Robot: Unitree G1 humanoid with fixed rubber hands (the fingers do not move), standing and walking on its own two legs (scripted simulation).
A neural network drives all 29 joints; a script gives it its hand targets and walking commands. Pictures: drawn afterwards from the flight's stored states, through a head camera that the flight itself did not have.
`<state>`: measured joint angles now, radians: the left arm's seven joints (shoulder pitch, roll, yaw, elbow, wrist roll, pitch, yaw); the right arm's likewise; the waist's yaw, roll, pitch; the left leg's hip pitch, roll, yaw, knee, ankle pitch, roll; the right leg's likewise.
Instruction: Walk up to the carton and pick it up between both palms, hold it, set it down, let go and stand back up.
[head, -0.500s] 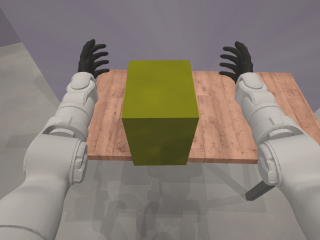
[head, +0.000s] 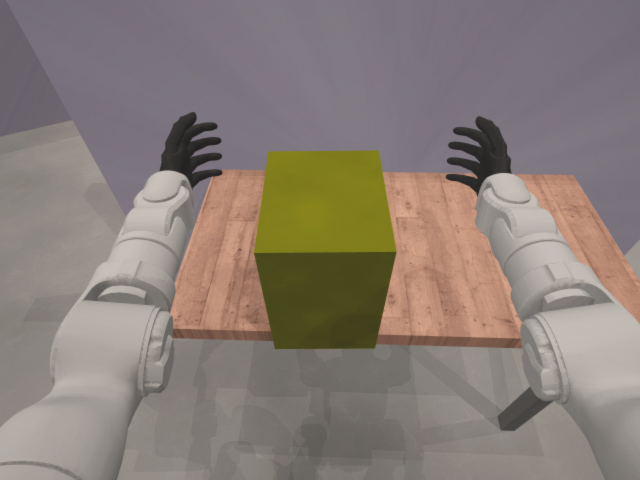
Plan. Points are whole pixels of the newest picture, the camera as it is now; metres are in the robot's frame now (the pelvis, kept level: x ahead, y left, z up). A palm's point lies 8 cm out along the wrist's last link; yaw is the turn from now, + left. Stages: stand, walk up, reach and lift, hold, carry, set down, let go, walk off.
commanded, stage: set down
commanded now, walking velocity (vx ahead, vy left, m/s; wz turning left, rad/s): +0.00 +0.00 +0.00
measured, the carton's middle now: (324, 254) +0.44 -0.01 -0.01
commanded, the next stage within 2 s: none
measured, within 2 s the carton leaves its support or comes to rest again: neither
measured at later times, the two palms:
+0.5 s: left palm (190, 296) +0.35 +0.18 +0.04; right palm (484, 290) +0.33 -0.21 +0.04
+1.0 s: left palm (193, 313) +0.33 +0.18 +0.01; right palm (476, 299) +0.32 -0.21 +0.03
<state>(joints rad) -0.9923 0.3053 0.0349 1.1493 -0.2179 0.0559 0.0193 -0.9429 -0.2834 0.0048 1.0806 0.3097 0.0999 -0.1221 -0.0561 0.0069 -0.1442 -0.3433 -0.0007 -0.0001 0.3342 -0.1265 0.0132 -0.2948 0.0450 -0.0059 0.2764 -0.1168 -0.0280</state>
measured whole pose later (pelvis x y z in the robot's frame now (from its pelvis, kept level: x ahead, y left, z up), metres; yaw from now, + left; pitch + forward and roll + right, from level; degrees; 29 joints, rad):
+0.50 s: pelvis +0.00 +0.00 +0.00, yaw -1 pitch +5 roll -1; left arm -0.40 0.17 0.03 0.87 -0.15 -0.27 0.06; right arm -0.38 -0.18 -0.04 0.81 0.19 -0.18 -0.06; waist -0.02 0.01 -0.09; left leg -0.28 0.00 0.02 0.36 -0.16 0.01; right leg -0.24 0.05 0.02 0.31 -0.14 -0.03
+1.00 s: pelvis +0.02 +0.01 +0.00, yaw -2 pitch +6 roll -1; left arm -0.30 0.12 0.03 0.93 -0.07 -0.42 0.04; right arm -0.31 -0.18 0.02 0.90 0.22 -0.34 -0.07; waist -0.01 -0.01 -0.15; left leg -0.29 0.00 0.02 0.37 -0.19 0.02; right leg -0.24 0.05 0.03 0.29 -0.16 -0.02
